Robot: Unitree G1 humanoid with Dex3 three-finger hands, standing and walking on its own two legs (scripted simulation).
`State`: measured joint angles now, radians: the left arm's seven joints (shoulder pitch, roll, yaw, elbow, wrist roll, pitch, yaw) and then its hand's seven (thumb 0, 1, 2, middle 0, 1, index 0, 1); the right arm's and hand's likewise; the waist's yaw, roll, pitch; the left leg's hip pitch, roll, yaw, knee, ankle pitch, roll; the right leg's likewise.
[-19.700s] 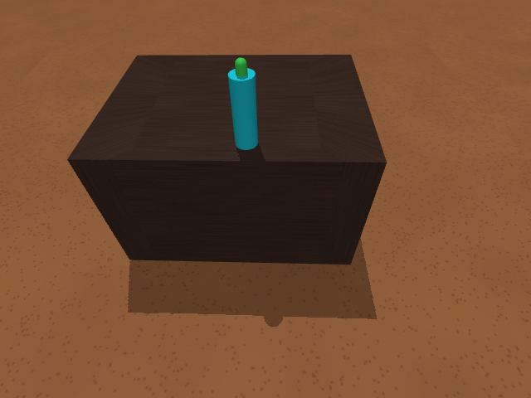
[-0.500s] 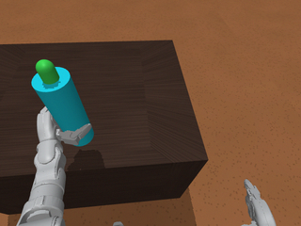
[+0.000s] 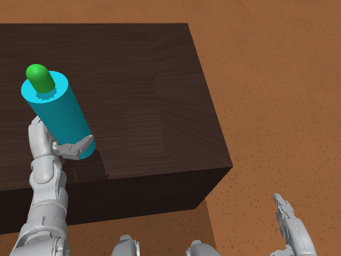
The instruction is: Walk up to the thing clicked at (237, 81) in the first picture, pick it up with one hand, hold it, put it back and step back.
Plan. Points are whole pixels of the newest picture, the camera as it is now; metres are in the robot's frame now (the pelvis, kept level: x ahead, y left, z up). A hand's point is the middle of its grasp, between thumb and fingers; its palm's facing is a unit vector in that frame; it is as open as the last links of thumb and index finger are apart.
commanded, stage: lower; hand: left
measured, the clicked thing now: (63, 117) +0.42 +0.22 +0.08
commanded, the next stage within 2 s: loosen in 0.72 s
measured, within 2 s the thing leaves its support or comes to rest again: rests again in 0.52 s
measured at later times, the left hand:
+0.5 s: hand (74, 138) +0.42 +0.22 -0.01, palm faces +0.26 -0.97 +0.01, open 10.4 cm
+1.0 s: hand (75, 141) +0.42 +0.22 -0.02, palm faces +0.27 -0.96 +0.03, open 10.4 cm
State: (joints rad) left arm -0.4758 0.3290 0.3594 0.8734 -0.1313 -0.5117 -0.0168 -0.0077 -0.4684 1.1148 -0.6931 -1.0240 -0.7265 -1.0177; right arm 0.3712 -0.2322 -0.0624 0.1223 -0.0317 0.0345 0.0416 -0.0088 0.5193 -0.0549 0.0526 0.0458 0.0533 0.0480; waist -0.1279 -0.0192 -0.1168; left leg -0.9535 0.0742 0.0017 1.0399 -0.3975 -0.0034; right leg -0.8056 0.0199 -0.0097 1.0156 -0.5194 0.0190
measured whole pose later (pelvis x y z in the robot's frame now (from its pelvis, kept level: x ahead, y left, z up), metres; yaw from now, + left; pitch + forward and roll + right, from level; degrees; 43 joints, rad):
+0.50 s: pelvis +0.00 +0.00 -0.02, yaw +0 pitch +20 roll -3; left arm -0.45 0.33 0.38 0.88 -0.13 -0.55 -0.03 -0.01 -0.47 1.11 -0.69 -1.02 -0.73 -1.02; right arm 0.41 -0.25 -0.06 0.00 -0.04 0.07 0.05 -0.01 0.51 -0.06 0.05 0.05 0.05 0.05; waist -0.14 -0.02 -0.14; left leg -1.05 0.08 -0.01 1.13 -0.44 -0.01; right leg -0.89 0.02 -0.02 1.11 -0.57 0.02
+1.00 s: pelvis +0.00 +0.00 -0.03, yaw +0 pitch +21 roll -3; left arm -0.46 0.34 0.41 0.90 -0.13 -0.59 -0.04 -0.01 -0.45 1.00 -0.75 -0.93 -0.78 -0.92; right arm 0.43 -0.26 -0.06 -0.07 -0.04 0.08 0.05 -0.01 0.51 -0.05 0.05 0.05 0.05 0.05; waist -0.16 -0.02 -0.15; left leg -1.12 0.08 -0.02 1.19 -0.45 -0.01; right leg -0.97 0.02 -0.02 1.18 -0.59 0.02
